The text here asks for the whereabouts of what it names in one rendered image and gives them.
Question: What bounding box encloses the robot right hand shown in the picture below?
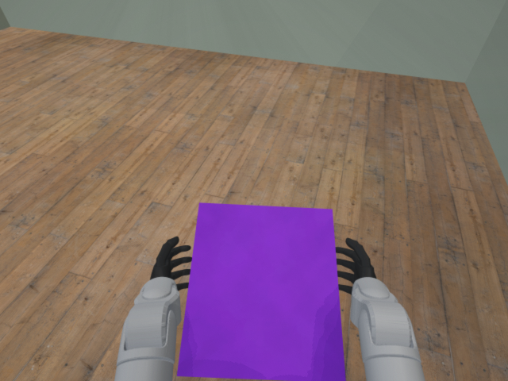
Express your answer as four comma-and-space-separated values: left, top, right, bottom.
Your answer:
336, 238, 376, 294

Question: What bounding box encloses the robot right forearm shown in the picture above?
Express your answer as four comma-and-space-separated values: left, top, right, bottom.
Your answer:
350, 277, 425, 381

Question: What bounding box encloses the robot left forearm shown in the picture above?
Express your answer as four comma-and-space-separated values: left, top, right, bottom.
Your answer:
114, 277, 182, 381

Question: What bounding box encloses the carton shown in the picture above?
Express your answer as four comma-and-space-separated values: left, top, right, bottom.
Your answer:
177, 202, 346, 381

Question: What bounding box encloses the robot left hand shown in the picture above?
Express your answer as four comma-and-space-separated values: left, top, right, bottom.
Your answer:
150, 237, 192, 291

